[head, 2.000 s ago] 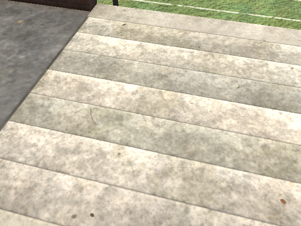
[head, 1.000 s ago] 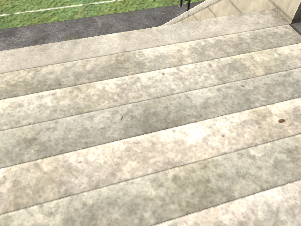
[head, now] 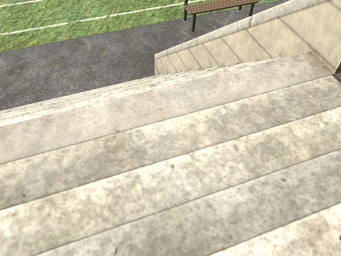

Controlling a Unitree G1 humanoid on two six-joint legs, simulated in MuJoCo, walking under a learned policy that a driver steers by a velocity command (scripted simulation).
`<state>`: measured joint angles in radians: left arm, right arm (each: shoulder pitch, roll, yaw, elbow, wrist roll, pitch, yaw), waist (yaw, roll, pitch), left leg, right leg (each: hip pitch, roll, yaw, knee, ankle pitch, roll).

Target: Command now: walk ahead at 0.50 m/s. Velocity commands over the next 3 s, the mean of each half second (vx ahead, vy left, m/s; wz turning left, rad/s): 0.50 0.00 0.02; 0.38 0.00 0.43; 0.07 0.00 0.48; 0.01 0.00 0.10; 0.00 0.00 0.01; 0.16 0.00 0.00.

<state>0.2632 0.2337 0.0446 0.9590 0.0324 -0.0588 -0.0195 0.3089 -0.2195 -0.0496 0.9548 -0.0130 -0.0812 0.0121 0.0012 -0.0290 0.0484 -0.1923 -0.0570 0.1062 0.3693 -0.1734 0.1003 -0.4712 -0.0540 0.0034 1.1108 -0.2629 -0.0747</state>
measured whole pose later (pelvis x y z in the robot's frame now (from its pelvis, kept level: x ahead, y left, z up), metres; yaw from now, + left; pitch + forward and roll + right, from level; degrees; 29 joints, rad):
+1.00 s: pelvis +0.51 +0.00 -0.02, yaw +17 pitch +0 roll +0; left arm 0.28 0.20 0.05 0.96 0.01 -0.06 0.03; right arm 0.13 -0.23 -0.06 0.88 -0.01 -0.03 0.00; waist 0.01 0.00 0.10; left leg -0.42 -0.09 0.10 0.57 -0.15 0.14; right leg -0.35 -0.02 -0.07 1.28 -0.49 0.01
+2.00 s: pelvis +0.57 -0.04 +0.00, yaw +32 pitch -2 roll +0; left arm 0.21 0.23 0.02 0.95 0.01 0.01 0.02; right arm 0.21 -0.23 -0.02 1.03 -0.01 0.02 -0.03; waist 0.01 -0.01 0.05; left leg -0.09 -0.03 -0.07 0.38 -0.25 0.00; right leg -0.16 0.04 0.02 0.39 -0.20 -0.03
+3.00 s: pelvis +0.64 -0.03 -0.01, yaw +32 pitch +0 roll +0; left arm 0.35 0.18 0.03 1.07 0.02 -0.07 0.00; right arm 0.40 -0.20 -0.04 1.12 -0.03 -0.02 -0.01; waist 0.01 0.03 -0.02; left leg -0.24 -0.02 -0.04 0.81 -0.45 0.08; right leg -0.19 0.05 -0.06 0.51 -0.32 -0.08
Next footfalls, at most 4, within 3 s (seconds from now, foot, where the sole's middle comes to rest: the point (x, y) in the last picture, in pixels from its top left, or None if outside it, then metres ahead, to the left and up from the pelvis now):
0.36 right None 0.37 -0.11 -0.78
0.90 left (154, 223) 0.62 0.07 -0.78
1.52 right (195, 213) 0.67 -0.10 -0.78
1.84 left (155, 248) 0.52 0.07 -0.78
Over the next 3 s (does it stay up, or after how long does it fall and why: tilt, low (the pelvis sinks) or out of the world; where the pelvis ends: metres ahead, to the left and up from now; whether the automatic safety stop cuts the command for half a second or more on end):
stays up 0.64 -0.03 -0.01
